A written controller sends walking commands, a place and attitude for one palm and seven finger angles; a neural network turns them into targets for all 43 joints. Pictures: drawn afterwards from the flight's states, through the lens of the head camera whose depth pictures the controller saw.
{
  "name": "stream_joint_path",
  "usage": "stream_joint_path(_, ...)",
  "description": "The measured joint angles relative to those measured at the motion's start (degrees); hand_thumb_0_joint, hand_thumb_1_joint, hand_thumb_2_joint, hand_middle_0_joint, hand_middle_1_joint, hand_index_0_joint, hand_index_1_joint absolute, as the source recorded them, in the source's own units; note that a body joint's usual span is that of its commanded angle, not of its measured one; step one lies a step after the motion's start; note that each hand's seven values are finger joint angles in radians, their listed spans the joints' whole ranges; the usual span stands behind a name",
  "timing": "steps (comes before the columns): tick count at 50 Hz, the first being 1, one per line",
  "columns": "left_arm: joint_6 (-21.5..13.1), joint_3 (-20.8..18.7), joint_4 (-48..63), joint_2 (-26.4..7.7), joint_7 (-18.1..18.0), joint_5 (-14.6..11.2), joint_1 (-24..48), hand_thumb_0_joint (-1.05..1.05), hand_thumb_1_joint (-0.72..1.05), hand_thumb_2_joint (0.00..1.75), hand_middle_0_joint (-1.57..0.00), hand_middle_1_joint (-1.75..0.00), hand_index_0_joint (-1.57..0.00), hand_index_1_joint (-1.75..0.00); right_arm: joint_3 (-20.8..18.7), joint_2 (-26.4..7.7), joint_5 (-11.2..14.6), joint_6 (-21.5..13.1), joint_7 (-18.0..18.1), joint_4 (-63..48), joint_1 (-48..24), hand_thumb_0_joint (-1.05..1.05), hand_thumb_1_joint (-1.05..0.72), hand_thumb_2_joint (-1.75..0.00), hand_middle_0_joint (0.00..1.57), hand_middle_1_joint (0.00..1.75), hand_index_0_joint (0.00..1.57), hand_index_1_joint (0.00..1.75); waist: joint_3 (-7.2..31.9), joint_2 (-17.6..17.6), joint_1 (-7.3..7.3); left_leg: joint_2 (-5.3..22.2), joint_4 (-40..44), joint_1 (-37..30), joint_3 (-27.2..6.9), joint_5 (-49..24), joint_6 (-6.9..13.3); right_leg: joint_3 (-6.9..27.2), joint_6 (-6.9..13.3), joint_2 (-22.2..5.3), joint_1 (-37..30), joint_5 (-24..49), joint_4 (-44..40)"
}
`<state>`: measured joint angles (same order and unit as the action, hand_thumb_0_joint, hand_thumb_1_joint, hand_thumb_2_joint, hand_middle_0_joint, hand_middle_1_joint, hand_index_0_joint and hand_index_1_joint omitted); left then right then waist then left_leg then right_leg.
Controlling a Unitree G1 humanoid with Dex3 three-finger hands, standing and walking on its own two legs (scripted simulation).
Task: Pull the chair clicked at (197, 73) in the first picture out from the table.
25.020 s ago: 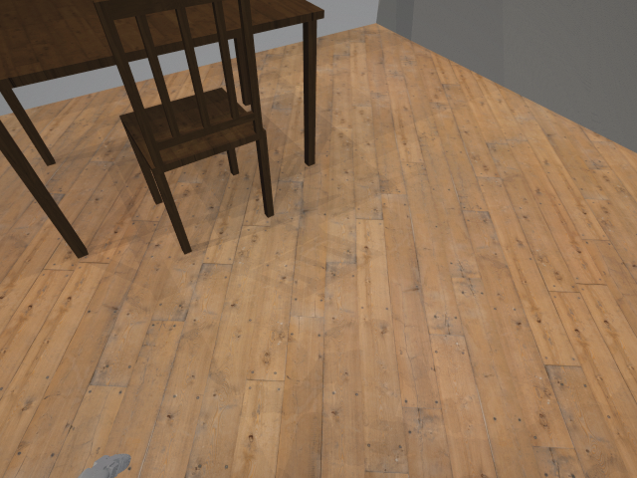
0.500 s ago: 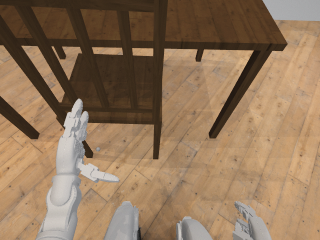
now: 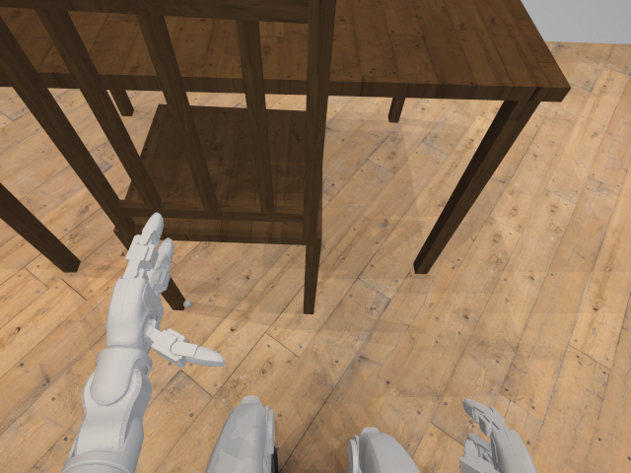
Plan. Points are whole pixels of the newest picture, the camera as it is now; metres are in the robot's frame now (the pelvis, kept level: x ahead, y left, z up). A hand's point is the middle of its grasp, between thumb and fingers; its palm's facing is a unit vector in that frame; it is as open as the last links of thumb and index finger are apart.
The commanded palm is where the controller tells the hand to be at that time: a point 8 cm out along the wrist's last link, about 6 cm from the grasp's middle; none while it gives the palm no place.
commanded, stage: aim the fingers beside a spindle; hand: left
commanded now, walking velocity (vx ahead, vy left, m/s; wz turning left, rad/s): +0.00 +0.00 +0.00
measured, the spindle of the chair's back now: (188, 135) +0.56 +0.21 +0.05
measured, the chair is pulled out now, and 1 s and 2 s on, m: -0.08 -0.08 -0.08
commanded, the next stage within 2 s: push the fingers through the gap in 1.50 s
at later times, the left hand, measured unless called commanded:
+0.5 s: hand (193, 294) +0.32 +0.16 +0.04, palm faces +0.02 -1.00 -0.03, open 16.9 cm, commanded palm +0.30 +0.21 +0.03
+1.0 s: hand (204, 306) +0.31 +0.15 +0.01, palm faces +0.00 -1.00 +0.00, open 16.9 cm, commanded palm +0.30 +0.20 +0.03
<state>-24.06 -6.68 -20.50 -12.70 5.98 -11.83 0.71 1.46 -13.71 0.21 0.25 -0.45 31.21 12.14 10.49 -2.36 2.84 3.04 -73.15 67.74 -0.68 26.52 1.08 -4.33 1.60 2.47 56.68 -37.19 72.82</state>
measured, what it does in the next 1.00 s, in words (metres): stands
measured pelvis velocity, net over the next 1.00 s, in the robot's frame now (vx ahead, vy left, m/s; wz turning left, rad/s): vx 0.00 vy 0.00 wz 0.00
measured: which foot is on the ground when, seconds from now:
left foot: down 0.00-1.00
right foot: down 0.00-1.00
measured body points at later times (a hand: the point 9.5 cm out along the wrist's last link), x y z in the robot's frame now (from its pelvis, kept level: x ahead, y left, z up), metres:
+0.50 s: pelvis +0.00 +0.00 +0.00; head +0.09 +0.02 +0.44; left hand +0.31 +0.21 +0.04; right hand +0.15 -0.24 -0.10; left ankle +0.07 +0.11 -0.62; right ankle -0.02 -0.11 -0.62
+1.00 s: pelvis +0.00 +0.00 +0.00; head +0.10 +0.01 +0.44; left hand +0.31 +0.20 +0.02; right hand +0.16 -0.24 -0.10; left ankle +0.07 +0.11 -0.62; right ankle -0.02 -0.11 -0.62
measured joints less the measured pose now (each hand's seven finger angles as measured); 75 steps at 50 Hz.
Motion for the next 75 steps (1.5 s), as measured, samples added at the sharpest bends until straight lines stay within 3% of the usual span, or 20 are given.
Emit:
stream_joint_path(5, -2.6, 3.9, 7.2, 1.8, -0.8, 0.8, -4.8, -0.01, -0.50, 0.30, -0.06, -0.08, -0.06, -0.08, -0.4, -0.1, -0.4, -1.5, 0.7, 0.4, 0.2, 0.01, -0.90, -0.89, 0.20, 0.30, 0.20, 0.29, -0.6, -0.2, -0.25, -0.1, 0.5, -1.0, 0.0, 0.0, 0.2, 0.0, -0.2, -0.1, -1.2, 0.2, -0.8)
stream_joint_path(9, -4.8, 3.6, 6.2, 1.8, -2.8, 2.7, -2.3, -0.01, -0.50, 0.30, -0.06, -0.08, -0.07, -0.08, -0.2, 0.0, -0.9, -1.6, 0.5, 1.1, -0.4, 0.01, -0.90, -0.89, 0.20, 0.30, 0.20, 0.29, -0.1, 0.0, -0.25, -0.2, 0.1, -0.6, 0.0, 0.0, 0.2, 0.0, -0.3, -0.2, -0.7, 0.1, -0.3)
stream_joint_path(14, -1.9, 1.3, -0.3, 1.0, -2.4, 2.7, 2.7, -0.01, -0.50, 0.30, -0.06, -0.08, -0.07, -0.08, 0.1, 0.2, -0.6, -0.5, -0.2, 0.5, -1.2, 0.01, -0.90, -0.89, 0.20, 0.30, 0.20, 0.29, 0.0, 0.1, 0.16, -0.2, -1.0, 1.1, -0.1, 0.0, 0.1, -0.2, -0.1, -0.2, 1.0, -0.2, 1.1)
stream_joint_path(18, -0.3, 1.9, 1.4, 1.2, -1.5, 1.5, 1.0, -0.01, -0.50, 0.30, -0.06, -0.08, -0.06, -0.08, 0.0, 0.4, -0.4, -0.4, 0.1, -0.2, -0.9, 0.01, -0.90, -0.89, 0.20, 0.30, 0.20, 0.29, -0.4, 0.0, 0.22, -0.1, -0.8, 0.9, 0.1, 0.0, 0.2, 0.1, -0.2, -0.1, 0.9, -0.1, 0.9)
stream_joint_path(26, -3.2, 1.8, 3.7, 1.1, -3.0, 2.4, 0.1, -0.01, -0.50, 0.30, -0.06, -0.08, -0.07, -0.08, 0.3, 0.3, -0.7, -0.7, 0.3, 0.8, 0.0, 0.01, -0.90, -0.89, 0.20, 0.30, 0.20, 0.29, 0.0, -0.1, -0.23, -0.1, 0.4, -0.5, 0.1, -0.2, 0.2, 0.2, -0.2, -0.1, -0.4, 0.3, -0.4)
stream_joint_path(33, -0.6, 1.2, -0.9, 0.9, -0.8, 1.3, 2.1, -0.01, -0.50, 0.30, -0.06, -0.08, -0.06, -0.08, 0.1, 0.0, -0.4, -0.2, 0.3, 0.6, -0.3, 0.01, -0.90, -0.89, 0.20, 0.30, 0.20, 0.29, -0.2, 0.2, 0.34, 0.0, -0.6, 0.8, -0.1, 0.2, 0.1, 0.0, -0.1, 0.0, 0.8, -0.2, 0.6)
stream_joint_path(42, -3.4, 1.8, 5.7, 1.1, -3.0, 2.2, -1.8, -0.01, -0.50, 0.30, -0.06, -0.08, -0.07, -0.08, -0.3, 0.0, -0.7, -0.6, 0.1, 0.6, 0.0, 0.01, -0.90, -0.89, 0.20, 0.29, 0.20, 0.29, 0.0, 0.0, -0.01, 0.0, 0.7, -1.0, 0.3, 0.1, 0.1, 0.4, -0.2, 0.0, -0.9, 0.1, -0.9)
stream_joint_path(50, -0.9, 3.0, 1.5, 1.9, -1.4, 1.5, -0.7, -0.01, -0.50, 0.30, -0.06, -0.08, -0.06, -0.08, -0.2, 0.0, -0.4, -0.4, 0.1, -0.1, -0.6, 0.01, -0.90, -0.89, 0.20, 0.30, 0.20, 0.29, -0.2, 0.0, -0.04, -0.2, -0.2, 0.1, 0.0, 0.2, 0.0, 0.1, 0.0, -0.1, 0.1, -0.3, 0.3)
stream_joint_path(57, -3.9, 2.9, 6.0, 1.7, -3.6, 3.1, -1.4, -0.01, -0.50, 0.30, -0.06, -0.08, -0.07, -0.08, -0.1, 0.5, -1.0, -0.8, 0.2, 0.4, -0.9, 0.01, -0.90, -0.89, 0.20, 0.30, 0.20, 0.29, -0.2, 0.0, -0.21, 0.0, 0.1, -0.6, 0.1, 0.1, -0.1, 0.2, 0.1, 0.0, -0.4, -0.1, 0.1)
stream_joint_path(62, -1.8, 0.3, -1.3, 0.4, -2.1, 2.2, 3.0, -0.01, -0.50, 0.30, -0.06, -0.08, -0.07, -0.08, 0.5, 0.2, -0.5, 0.0, -0.1, 0.6, -0.8, 0.01, -0.90, -0.89, 0.20, 0.30, 0.20, 0.29, 0.2, 0.0, -0.23, 0.0, -0.4, 0.4, -0.2, -0.1, -0.3, -0.1, 0.3, 0.1, 0.5, -0.2, 0.7)
stream_joint_path(66, -0.2, 1.1, -0.4, 0.7, -0.5, 0.8, 1.5, -0.01, -0.50, 0.30, -0.06, -0.08, -0.06, -0.08, 0.1, 0.1, -0.2, -0.2, 0.2, 0.2, -0.4, 0.01, -0.90, -0.89, 0.20, 0.30, 0.20, 0.29, -0.3, 0.0, 0.10, 0.0, -0.5, 0.7, -0.4, 0.0, -0.3, -0.2, 0.4, 0.2, 0.7, -0.2, 0.8)
stream_joint_path(71, -2.6, 3.3, 6.5, 1.7, -1.9, 1.7, -2.4, -0.01, -0.50, 0.30, -0.06, -0.08, -0.06, -0.08, -0.4, -0.1, -0.6, -1.1, 0.7, 0.7, 0.1, 0.01, -0.90, -0.89, 0.20, 0.30, 0.20, 0.29, -0.6, -0.1, 0.07, 0.1, 0.3, -0.7, 0.0, 0.0, -0.2, 0.1, 0.2, 0.2, -0.5, 0.1, -0.2)
stream_joint_path(75, -3.7, 1.8, 3.7, 1.3, -2.9, 2.6, -0.3, -0.01, -0.50, 0.30, -0.06, -0.08, -0.07, -0.08, -0.2, -0.1, -0.8, -0.7, 0.3, 1.2, 0.0, 0.01, -0.90, -0.89, 0.20, 0.30, 0.20, 0.29, 0.3, 0.0, 0.01, 0.1, 0.4, -0.7, 0.1, 0.0, -0.3, 0.3, 0.2, 0.2, -0.4, 0.1, -0.2)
